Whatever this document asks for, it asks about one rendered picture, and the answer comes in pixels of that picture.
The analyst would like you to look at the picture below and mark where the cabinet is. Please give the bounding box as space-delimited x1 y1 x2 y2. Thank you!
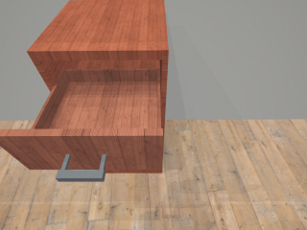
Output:
27 0 169 173

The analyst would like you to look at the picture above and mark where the drawer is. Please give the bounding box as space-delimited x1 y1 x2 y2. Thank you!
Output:
0 68 163 170

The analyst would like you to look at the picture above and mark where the handle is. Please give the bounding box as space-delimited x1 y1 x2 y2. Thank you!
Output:
56 154 107 182

